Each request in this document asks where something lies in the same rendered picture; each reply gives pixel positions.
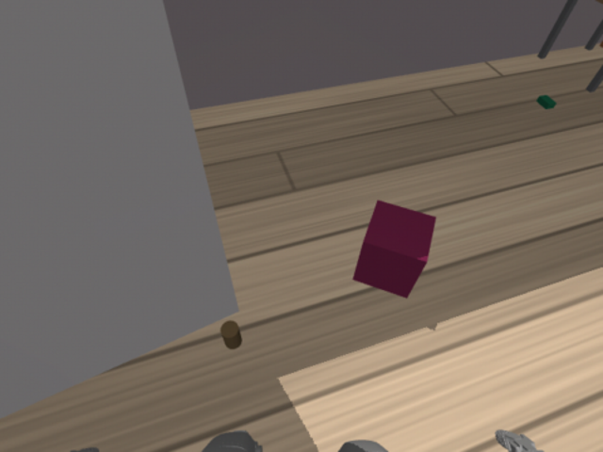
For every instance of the right robot hand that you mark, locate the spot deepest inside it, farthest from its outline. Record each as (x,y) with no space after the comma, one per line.
(514,442)

